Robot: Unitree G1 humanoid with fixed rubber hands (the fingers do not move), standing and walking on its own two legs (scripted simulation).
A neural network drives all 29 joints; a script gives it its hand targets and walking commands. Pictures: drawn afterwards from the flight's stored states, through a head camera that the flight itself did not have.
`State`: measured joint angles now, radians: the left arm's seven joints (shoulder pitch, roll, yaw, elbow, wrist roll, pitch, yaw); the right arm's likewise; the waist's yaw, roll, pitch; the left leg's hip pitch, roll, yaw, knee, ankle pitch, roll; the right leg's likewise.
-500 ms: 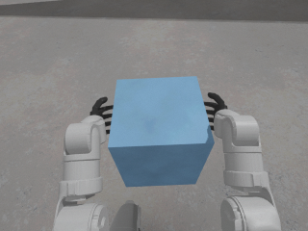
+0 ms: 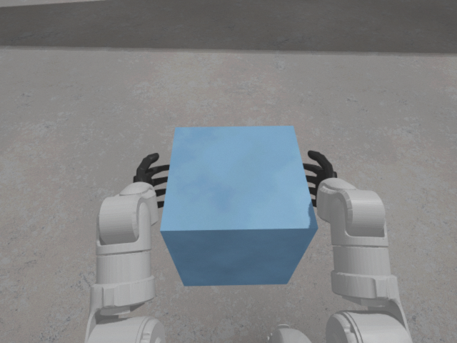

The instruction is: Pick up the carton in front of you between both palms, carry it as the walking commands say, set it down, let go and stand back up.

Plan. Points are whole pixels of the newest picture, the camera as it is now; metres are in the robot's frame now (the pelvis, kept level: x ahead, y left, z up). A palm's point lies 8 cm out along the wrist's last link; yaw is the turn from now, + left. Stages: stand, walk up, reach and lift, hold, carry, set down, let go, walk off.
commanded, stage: carry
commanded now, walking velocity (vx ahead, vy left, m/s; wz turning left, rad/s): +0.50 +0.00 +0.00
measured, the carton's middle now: (235, 211) +0.35 -0.01 +0.01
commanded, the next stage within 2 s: none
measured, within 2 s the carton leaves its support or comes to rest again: neither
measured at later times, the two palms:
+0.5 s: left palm (160, 111) +0.55 +0.14 +0.09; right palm (297, 103) +0.57 -0.16 +0.09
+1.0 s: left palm (167, 38) +0.87 +0.15 +0.09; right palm (272, 37) +0.87 -0.15 +0.09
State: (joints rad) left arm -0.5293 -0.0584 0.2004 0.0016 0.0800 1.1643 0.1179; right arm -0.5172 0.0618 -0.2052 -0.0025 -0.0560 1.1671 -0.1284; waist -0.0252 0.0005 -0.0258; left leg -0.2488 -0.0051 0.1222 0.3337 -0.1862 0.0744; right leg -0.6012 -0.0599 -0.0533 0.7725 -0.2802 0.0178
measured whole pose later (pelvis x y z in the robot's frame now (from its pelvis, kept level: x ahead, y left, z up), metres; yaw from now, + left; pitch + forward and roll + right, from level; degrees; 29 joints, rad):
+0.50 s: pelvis +0.30 -0.03 +0.00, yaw +3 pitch +4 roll +0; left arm -0.14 -0.13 0.09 -0.30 0.11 1.20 0.09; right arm -0.14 0.13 -0.10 -0.32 -0.13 1.22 -0.08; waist 0.02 0.00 -0.16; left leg -0.56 0.10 0.13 0.58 -0.13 -0.02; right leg -0.05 -0.04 -0.17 0.28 -0.30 -0.01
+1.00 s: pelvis +0.61 +0.00 -0.01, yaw +1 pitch +4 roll +0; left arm -0.12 -0.13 0.10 -0.38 0.12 1.21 0.09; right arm -0.13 0.13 -0.08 -0.35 -0.11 1.21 -0.09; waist -0.02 0.00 -0.15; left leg -0.02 0.06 0.21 0.28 -0.32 -0.03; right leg -0.51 -0.09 -0.17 0.50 -0.10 0.01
